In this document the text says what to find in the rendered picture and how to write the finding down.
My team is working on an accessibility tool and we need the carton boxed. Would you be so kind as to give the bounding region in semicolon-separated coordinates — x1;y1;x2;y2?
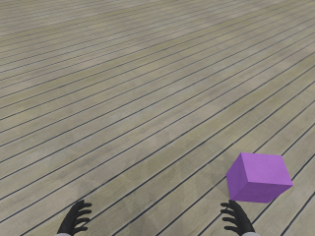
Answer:
225;152;293;204

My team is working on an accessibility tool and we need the right robot hand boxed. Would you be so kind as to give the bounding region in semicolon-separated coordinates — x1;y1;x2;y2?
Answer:
220;200;255;236

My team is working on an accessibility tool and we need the left robot hand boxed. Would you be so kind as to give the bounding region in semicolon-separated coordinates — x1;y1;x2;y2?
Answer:
57;200;92;236

